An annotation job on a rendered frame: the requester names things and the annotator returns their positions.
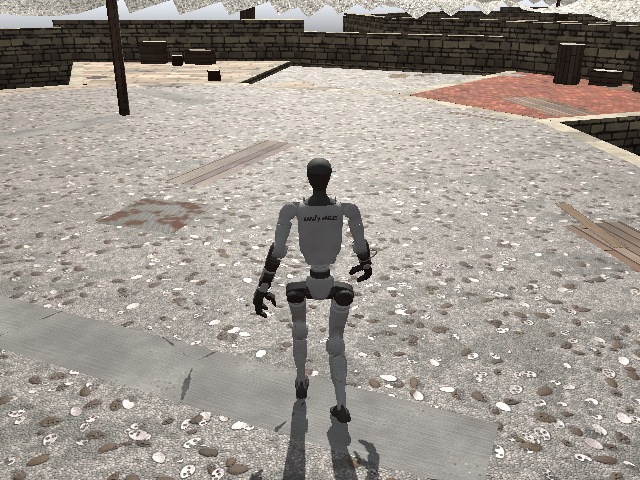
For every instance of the robot right forearm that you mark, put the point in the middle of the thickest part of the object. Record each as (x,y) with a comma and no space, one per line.
(364,258)

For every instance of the robot left foot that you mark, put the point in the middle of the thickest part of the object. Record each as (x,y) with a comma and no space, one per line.
(301,391)

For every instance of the left robot hand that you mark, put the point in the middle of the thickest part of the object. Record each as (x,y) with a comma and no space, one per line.
(258,302)

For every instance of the right robot hand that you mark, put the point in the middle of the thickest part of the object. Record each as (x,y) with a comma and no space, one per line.
(367,274)

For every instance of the robot left forearm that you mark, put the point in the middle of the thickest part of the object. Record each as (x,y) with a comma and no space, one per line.
(269,271)

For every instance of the left robot upper arm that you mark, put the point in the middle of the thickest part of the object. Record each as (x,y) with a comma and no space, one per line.
(287,212)

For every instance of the left robot shin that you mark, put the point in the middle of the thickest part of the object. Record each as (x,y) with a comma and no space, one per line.
(299,354)

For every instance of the right robot upper arm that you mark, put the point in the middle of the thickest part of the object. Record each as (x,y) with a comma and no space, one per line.
(351,211)

